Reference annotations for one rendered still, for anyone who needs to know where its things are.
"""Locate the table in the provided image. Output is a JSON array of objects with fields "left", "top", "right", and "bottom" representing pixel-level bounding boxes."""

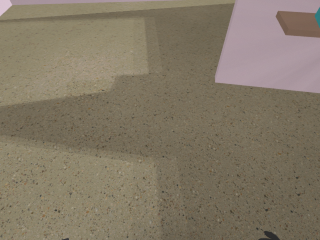
[{"left": 276, "top": 11, "right": 320, "bottom": 38}]

